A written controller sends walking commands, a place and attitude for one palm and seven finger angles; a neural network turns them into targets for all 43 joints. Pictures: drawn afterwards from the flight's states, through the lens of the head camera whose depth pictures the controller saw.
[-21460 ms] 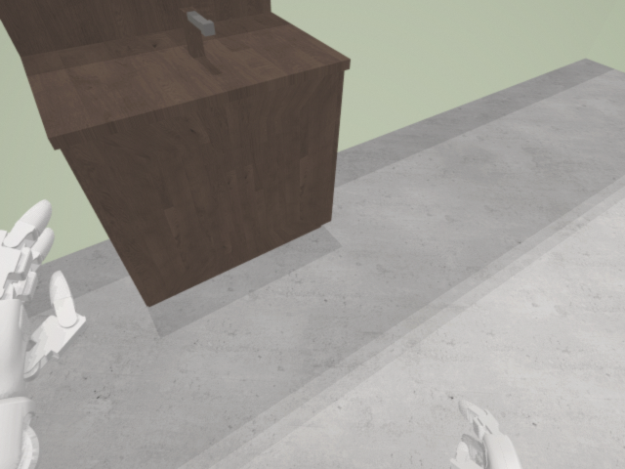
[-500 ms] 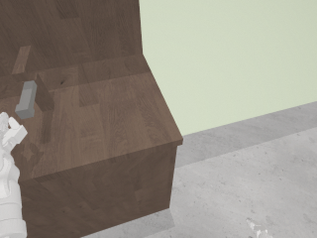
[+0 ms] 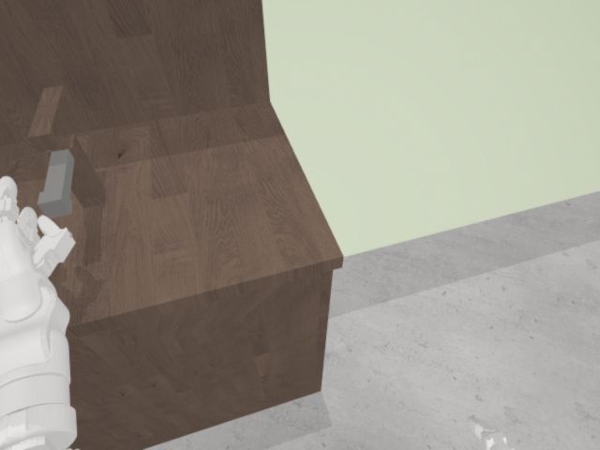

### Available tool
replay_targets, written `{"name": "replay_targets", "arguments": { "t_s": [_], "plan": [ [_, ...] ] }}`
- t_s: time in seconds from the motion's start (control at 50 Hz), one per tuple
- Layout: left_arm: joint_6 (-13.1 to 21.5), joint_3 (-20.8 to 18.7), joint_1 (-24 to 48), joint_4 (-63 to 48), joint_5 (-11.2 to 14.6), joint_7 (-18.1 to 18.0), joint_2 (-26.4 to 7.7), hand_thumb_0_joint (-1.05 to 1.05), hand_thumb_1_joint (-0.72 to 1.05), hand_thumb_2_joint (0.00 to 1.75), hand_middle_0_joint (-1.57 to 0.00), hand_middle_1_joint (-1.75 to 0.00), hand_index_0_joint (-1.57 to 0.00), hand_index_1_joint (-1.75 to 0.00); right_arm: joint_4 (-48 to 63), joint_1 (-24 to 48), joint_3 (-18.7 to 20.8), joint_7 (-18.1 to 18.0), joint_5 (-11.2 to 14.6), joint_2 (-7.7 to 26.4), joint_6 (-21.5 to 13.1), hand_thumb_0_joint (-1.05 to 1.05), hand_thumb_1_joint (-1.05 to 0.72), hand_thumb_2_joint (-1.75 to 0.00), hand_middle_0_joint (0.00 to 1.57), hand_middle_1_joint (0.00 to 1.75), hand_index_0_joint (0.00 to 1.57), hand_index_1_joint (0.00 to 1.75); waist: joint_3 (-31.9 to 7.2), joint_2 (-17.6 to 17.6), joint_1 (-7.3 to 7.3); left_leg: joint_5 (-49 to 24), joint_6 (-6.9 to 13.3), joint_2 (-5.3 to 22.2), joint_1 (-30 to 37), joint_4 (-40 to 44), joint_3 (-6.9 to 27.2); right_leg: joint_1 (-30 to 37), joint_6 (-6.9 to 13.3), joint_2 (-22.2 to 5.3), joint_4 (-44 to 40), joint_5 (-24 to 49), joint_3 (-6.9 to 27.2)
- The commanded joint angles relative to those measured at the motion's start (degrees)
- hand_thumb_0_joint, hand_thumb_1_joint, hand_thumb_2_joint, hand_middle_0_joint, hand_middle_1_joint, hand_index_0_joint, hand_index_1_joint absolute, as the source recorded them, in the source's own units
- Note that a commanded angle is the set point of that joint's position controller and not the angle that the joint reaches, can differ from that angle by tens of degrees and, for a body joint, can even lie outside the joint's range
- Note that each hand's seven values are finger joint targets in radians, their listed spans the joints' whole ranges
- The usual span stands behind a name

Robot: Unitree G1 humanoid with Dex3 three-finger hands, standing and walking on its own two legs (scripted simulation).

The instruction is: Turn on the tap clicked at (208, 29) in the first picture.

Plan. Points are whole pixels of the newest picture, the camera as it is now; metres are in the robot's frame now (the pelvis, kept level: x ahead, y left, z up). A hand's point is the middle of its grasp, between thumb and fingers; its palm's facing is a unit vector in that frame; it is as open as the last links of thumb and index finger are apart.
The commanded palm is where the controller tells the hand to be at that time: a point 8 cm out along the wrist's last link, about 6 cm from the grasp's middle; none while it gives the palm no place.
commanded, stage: push the lever round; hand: left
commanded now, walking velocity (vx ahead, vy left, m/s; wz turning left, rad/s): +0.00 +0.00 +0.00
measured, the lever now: (55, 203) +0.38 +0.36 +0.13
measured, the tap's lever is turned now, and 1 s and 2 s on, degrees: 2 27 47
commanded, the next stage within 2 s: none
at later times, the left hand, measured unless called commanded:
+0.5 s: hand (96, 225) +0.35 +0.30 +0.12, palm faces +0.70 -0.71 -0.05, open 7.7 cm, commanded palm +0.31 +0.31 +0.12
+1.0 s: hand (139, 203) +0.39 +0.25 +0.13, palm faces +0.77 -0.64 -0.07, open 7.9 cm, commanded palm +0.34 +0.27 +0.12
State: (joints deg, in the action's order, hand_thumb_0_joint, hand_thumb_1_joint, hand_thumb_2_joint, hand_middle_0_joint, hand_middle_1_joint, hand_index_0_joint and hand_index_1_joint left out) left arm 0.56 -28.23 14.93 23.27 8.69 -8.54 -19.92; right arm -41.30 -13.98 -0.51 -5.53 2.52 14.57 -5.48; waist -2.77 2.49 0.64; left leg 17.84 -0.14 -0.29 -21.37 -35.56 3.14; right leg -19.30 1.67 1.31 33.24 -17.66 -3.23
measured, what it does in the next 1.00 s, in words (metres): stands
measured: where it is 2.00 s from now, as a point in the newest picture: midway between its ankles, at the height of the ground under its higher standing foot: outside the picture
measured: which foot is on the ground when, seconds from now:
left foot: down 0.00-1.00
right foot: down 0.00-1.00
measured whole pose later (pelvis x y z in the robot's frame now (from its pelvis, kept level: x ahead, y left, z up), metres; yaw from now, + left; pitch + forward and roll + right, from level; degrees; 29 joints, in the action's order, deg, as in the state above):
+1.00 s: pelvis +0.00 -0.01 +0.00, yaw +1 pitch +4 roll +0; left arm -4.2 -20.4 29.0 29.6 -0.6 -35.5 -8.8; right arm -43.0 -10.7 0.0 -3.8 -0.3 13.0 0.3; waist -4.1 2.7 -0.2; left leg 17.6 -0.8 -0.4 -22.4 -35.6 3.8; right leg -20.6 2.3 1.2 34.5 -18.3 -3.9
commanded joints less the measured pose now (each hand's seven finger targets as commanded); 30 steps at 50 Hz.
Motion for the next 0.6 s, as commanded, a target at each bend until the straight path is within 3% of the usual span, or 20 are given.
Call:
{"name": "replay_targets", "arguments": {
  "t_s": [0.0, 0.02, 0.08, 0.12, 0.14, 0.2, 0.22, 0.26, 0.28, 0.3, 0.32, 0.34, 0.36, 0.42, 0.46, 0.5, 0.52, 0.54, 0.58],
  "plan": [
    [4.2, -0.6, 19.4, -14.5, -0.5, -2.2, -15.0, 0.0, 0.9, 0.9, -0.15, -0.15, -0.15, -0.15, 7.7, 4.3, 2.8, -0.5, -0.2, 7.4, -2.5, 0.0, -0.9, -0.9, 0.2, 0.3, 0.2, 0.3, -12.8, 1.5, -0.37, -11.3, 1.6, -0.7, 4.9, 4.7, -0.8, 4.8, -0.4, -0.4, -4.1, 12.6, 1.5],
    [4.3, -1.9, 18.8, -14.4, -1.0, -3.1, -16.1, 0.0, 0.9, 0.9, -0.15, -0.15, -0.15, -0.15, 7.3, 4.6, 2.8, -0.6, -0.2, 7.3, -2.3, 0.0, -0.9, -0.9, 0.2, 0.3, 0.2, 0.3, -12.4, 2.5, 0.0, -11.2, 1.6, -0.7, 4.8, 4.6, -0.8, 5.0, -0.3, -0.5, -4.2, 12.3, 1.5],
    [4.2, 0.5, 21.0, -15.6, -1.6, -4.8, -13.7, 0.0, 0.9, 0.9, -0.15, -0.15, -0.15, -0.15, 7.6, 4.8, 2.7, -0.4, -0.4, 7.1, -2.1, 0.0, -0.9, -0.9, 0.2, 0.3, 0.2, 0.3, -13.3, 2.4, -0.55, -11.6, 1.5, -0.8, 5.4, 4.5, -0.7, 4.8, -0.3, -0.5, -3.9, 12.7, 1.4],
    [4.0, -0.6, 18.7, -15.2, -2.1, -6.2, -13.8, 0.0, 0.9, 0.9, -0.15, -0.15, -0.15, -0.15, 7.4, 5.1, 2.8, -0.4, -0.6, 7.1, -1.8, 0.0, -0.9, -0.9, 0.2, 0.3, 0.2, 0.3, -12.9, 2.2, 0.2, -12.3, 1.5, -0.7, 5.1, 4.4, -0.9, 5.4, -0.2, -0.5, -3.8, 13.2, 1.4],
    [3.6, 0.3, 18.1, -14.4, -2.0, -6.6, -12.7, 0.0, 0.9, 0.9, -0.15, -0.15, -0.15, -0.15, 7.6, 5.1, 2.7, -0.2, -0.6, 7.0, -1.6, 0.0, -0.9, -0.9, 0.2, 0.3, 0.2, 0.3, -13.1, 0.1, -0.03, -12.0, 1.5, -0.7, 4.4, 4.5, -0.8, 5.6, -0.4, -0.6, -3.7, 13.3, 1.3],
    [2.8, 1.8, 20.1, -15.7, -2.3, -8.0, -11.1, 0.0, 0.9, 0.9, -0.15, -0.15, -0.15, -0.15, 7.9, 6.0, 2.7, -0.3, -0.6, 6.8, -1.2, 0.0, -0.9, -0.9, 0.2, 0.3, 0.2, 0.3, -13.4, 1.3, -0.13, -11.9, 1.4, -0.7, 4.9, 4.5, -1.1, 5.5, -0.4, -0.7, -3.9, 13.2, 1.4],
    [2.8, 0.7, 20.4, -15.6, -2.9, -8.9, -12.1, 0.0, 0.9, 0.9, -0.15, -0.15, -0.15, -0.15, 7.4, 6.0, 2.7, -0.3, -0.7, 6.8, -1.0, 0.0, -0.9, -0.9, 0.2, 0.3, 0.2, 0.3, -12.8, 1.5, 0.15, -12.1, 1.4, -0.7, 4.8, 4.5, -1.0, 5.6, -0.3, -0.6, -3.8, 13.0, 1.4],
    [2.4, 3.1, 22.3, -15.7, -3.3, -9.9, -9.8, 0.0, 0.9, 0.9, -0.15, -0.15, -0.15, -0.15, 7.6, 6.1, 2.6, -0.2, -0.9, 6.7, -0.9, 0.0, -0.9, -0.9, 0.2, 0.3, 0.2, 0.3, -13.1, 0.2, -0.71, -11.7, 1.5, -0.7, 4.7, 4.4, -1.0, 5.1, -0.5, -0.7, -3.8, 13.1, 1.4],
    [2.3, 1.8, 21.5, -14.7, -3.4, -10.5, -10.8, 0.0, 0.9, 0.9, -0.15, -0.15, -0.15, -0.15, 7.5, 6.0, 2.8, -0.2, -1.0, 6.8, -0.7, 0.0, -0.9, -0.9, 0.2, 0.3, 0.2, 0.3, -13.2, -1.1, -0.38, -11.7, 1.5, -0.6, 4.5, 4.3, -1.0, 5.4, -0.5, -0.7, -3.9, 13.2, 1.4],
    [2.1, 2.7, 21.7, -14.6, -3.5, -10.9, -9.7, 0.0, 0.9, 0.9, -0.15, -0.15, -0.15, -0.15, 7.6, 6.3, 2.7, -0.2, -1.0, 6.8, -0.6, 0.0, -0.9, -0.9, 0.2, 0.3, 0.2, 0.3, -13.3, -1.0, -0.64, -11.8, 1.6, -0.8, 4.5, 4.1, -1.3, 5.3, -0.6, -0.7, -3.9, 13.4, 1.5],
    [2.3, 1.5, 22.6, -15.5, -3.9, -11.6, -11.0, 0.0, 0.9, 0.9, -0.15, -0.15, -0.15, -0.15, 7.1, 6.3, 2.7, -0.3, -1.1, 6.7, -0.3, 0.0, -0.9, -0.9, 0.2, 0.3, 0.2, 0.3, -13.3, 0.4, -0.37, -12.2, 1.4, -0.7, 4.8, 4.2, -1.1, 5.4, -0.4, -0.7, -3.7, 13.3, 1.5],
    [2.1, 3.4, 22.2, -15.0, -4.1, -11.9, -8.8, 0.0, 0.9, 0.9, -0.15, -0.15, -0.15, -0.15, 7.4, 6.3, 2.7, -0.2, -1.1, 6.6, -0.3, 0.0, -0.9, -0.9, 0.2, 0.3, 0.2, 0.3, -13.7, 0.2, -0.48, -12.2, 1.4, -0.8, 4.8, 4.2, -1.2, 5.5, -0.4, -0.8, -3.6, 13.6, 1.5],
    [1.8, 4.0, 23.3, -14.3, -4.2, -12.3, -8.5, 0.0, 0.9, 0.9, -0.15, -0.15, -0.15, -0.15, 7.2, 6.4, 2.6, -0.2, -1.1, 6.7, -0.2, 0.0, -0.9, -0.9, 0.2, 0.3, 0.2, 0.3, -13.0, -0.8, -1.09, -11.7, 1.5, -0.7, 4.4, 4.0, -1.1, 4.8, -0.6, -0.8, -3.8, 13.4, 1.5],
    [2.0, 4.9, 27.1, -16.0, -5.3, -13.8, -8.1, 0.0, 0.9, 0.9, -0.15, -0.15, -0.15, -0.15, 6.7, 6.8, 2.6, -0.3, -1.3, 6.5, 0.1, 0.0, -0.9, -0.9, 0.2, 0.3, 0.2, 0.3, -13.4, 1.5, -1.18, -11.3, 1.2, -0.6, 5.5, 4.2, -0.7, 4.2, -0.2, -0.8, -3.7, 11.9, 1.4],
    [1.7, 8.4, 27.5, -15.4, -5.8, -14.7, -4.3, 0.0, 0.9, 0.9, -0.15, -0.15, -0.15, -0.15, 6.8, 7.0, 2.7, -0.1, -1.4, 6.2, 0.0, 0.0, -0.9, -0.9, 0.2, 0.3, 0.2, 0.3, -14.1, 1.9, -1.66, -11.4, 1.1, -0.7, 6.3, 3.9, -0.7, 3.4, -0.2, -0.8, -3.6, 11.8, 1.2],
    [1.6, 8.4, 28.5, -14.3, -6.1, -16.0, -4.2, 0.0, 0.9, 0.9, -0.15, -0.15, -0.15, -0.15, 6.4, 6.9, 2.7, -0.2, -1.5, 6.4, 0.1, 0.0, -0.9, -0.9, 0.2, 0.3, 0.2, 0.3, -13.6, -0.7, -1.73, -11.0, 1.1, -0.6, 5.8, 4.1, -0.3, 3.4, -0.2, -0.8, -3.7, 11.4, 1.1],
    [1.6, 7.9, 28.5, -14.5, -6.5, -16.7, -4.4, 0.0, 0.9, 0.9, -0.15, -0.15, -0.15, -0.15, 6.2, 7.2, 2.8, -0.2, -1.6, 6.5, 0.3, 0.0, -0.9, -0.9, 0.2, 0.3, 0.2, 0.3, -13.6, 0.2, -1.49, -11.0, 1.1, -0.6, 5.9, 4.0, -0.3, 3.4, -0.2, -0.8, -3.7, 11.0, 1.1],
    [1.5, 10.3, 30.2, -14.5, -6.8, -17.2, -2.1, 0.0, 0.9, 0.9, -0.15, -0.15, -0.15, -0.15, 6.2, 7.4, 2.6, -0.1, -1.6, 6.3, 0.3, 0.0, -0.9, -0.9, 0.2, 0.3, 0.2, 0.3, -13.5, 0.6, -2.18, -11.0, 1.1, -0.7, 6.2, 3.9, -0.3, 2.8, -0.2, -0.9, -3.6, 11.2, 1.1],
    [1.0, 9.8, 31.1, -12.9, -7.2, -18.5, -2.7, 0.0, 0.9, 0.9, -0.15, -0.15, -0.15, -0.15, 6.0, 7.5, 2.7, -0.1, -1.7, 6.4, 0.5, 0.0, -0.9, -0.9, 0.2, 0.3, 0.2, 0.3, -13.9, -0.7, -1.98, -10.3, 1.0, -0.6, 5.6, 4.1, -0.1, 2.9, -0.1, -0.9, -3.7, 10.4, 1.0]
  ]
}}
